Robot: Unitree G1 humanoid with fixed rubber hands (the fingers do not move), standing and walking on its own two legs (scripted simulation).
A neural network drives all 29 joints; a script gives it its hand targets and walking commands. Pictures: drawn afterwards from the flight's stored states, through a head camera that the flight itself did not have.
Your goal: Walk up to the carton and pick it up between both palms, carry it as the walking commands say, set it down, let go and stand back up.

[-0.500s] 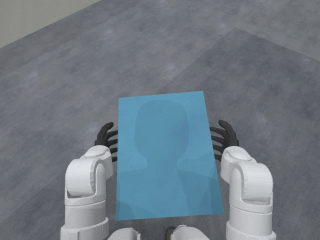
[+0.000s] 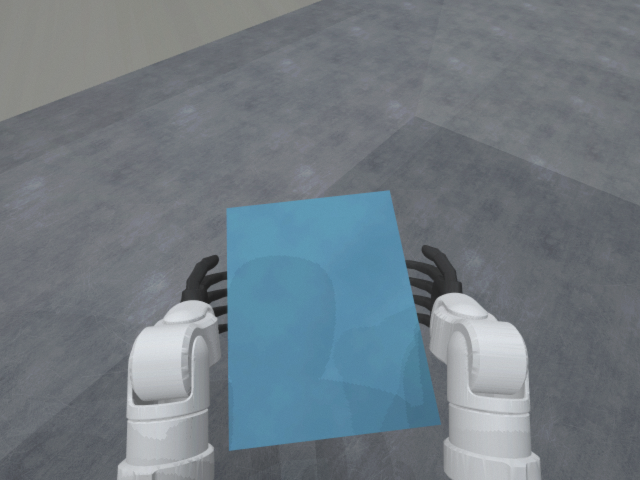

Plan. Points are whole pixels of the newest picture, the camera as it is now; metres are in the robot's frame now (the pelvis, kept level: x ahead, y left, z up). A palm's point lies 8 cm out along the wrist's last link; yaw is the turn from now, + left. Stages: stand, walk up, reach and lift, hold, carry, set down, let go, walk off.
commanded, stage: carry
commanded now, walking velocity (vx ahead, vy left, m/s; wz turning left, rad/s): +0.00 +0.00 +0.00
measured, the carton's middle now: (323, 332) +0.31 +0.00 -0.01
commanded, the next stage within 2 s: none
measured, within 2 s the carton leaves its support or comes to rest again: neither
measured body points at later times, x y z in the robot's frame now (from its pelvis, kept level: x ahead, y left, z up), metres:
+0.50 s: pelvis -0.09 -0.01 +0.00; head -0.08 +0.00 +0.45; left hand +0.21 +0.13 +0.06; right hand +0.21 -0.15 +0.08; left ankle +0.08 +0.07 -0.72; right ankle -0.11 -0.12 -0.72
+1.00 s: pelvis -0.15 -0.02 +0.00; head -0.08 +0.06 +0.43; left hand +0.09 +0.23 +0.02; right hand +0.19 -0.03 +0.05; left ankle -0.10 +0.05 -0.72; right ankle -0.10 -0.16 -0.67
